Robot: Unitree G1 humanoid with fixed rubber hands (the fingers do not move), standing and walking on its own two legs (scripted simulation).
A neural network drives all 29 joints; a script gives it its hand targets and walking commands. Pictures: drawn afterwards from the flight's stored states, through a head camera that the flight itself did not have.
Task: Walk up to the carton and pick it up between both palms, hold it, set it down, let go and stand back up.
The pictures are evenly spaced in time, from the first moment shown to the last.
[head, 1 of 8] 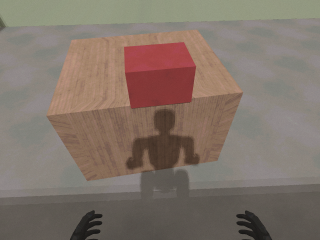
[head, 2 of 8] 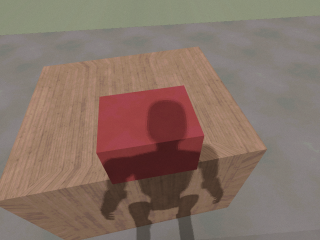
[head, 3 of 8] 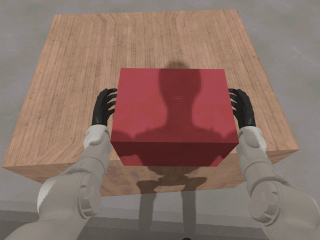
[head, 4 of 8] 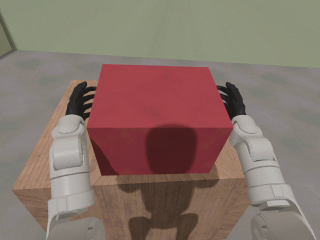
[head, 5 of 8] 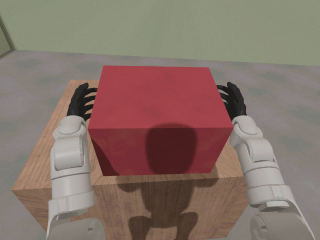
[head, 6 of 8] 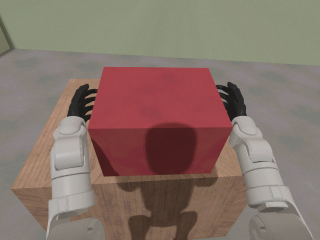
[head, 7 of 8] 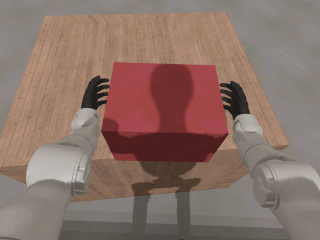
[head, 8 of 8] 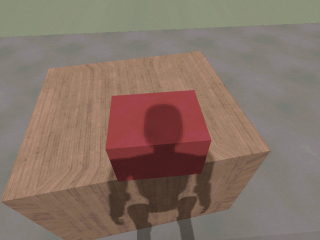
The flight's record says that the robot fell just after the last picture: no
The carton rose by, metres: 0.21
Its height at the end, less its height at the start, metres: +0.00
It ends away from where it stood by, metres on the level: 0.00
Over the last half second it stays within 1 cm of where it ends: yes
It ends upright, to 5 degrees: yes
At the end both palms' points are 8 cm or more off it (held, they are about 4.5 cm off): yes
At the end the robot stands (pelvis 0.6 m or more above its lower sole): yes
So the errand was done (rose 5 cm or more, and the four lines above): yes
